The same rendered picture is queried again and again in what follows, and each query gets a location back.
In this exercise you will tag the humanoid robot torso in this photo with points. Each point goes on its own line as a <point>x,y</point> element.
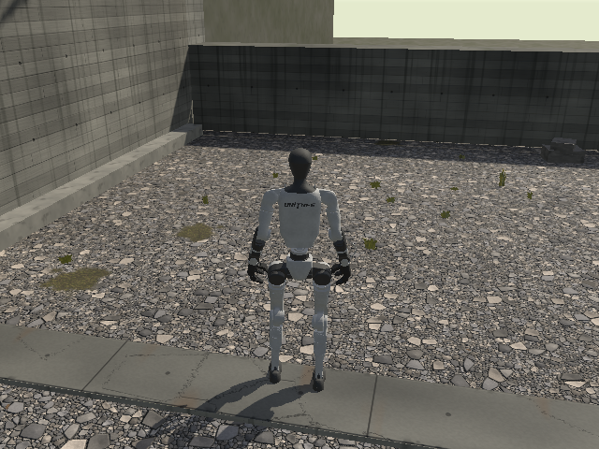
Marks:
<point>299,216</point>

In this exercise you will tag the robot left forearm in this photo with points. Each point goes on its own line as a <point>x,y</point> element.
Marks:
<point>256,249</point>

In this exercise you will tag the robot right forearm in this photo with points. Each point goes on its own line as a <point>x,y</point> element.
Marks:
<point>342,251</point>

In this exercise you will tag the left robot shin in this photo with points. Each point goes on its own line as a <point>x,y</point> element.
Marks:
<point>276,335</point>

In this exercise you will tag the left robot upper arm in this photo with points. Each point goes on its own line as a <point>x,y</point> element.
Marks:
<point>265,214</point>

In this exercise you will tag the left robot hand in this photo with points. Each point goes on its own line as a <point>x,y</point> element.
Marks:
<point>258,269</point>

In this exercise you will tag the right robot upper arm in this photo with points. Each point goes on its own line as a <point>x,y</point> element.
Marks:
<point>333,213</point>

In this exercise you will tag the right robot hand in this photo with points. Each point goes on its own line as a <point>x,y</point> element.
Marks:
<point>345,271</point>

